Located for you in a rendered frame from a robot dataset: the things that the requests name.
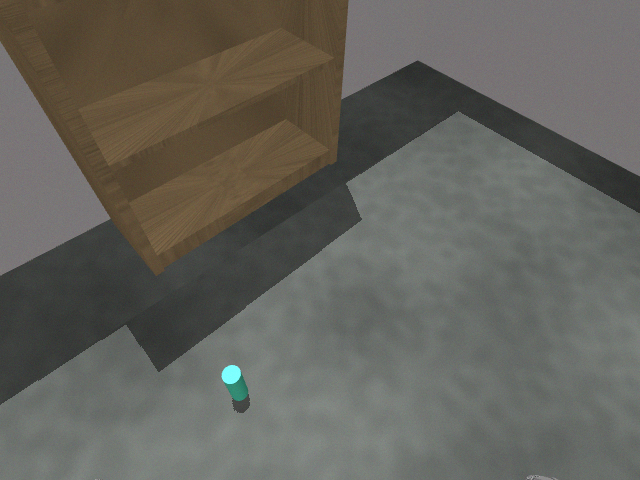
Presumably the bookshelf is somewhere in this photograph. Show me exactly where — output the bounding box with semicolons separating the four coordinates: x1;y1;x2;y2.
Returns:
0;0;349;276

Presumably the can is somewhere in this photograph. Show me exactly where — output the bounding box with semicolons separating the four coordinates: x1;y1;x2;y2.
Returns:
222;365;248;401

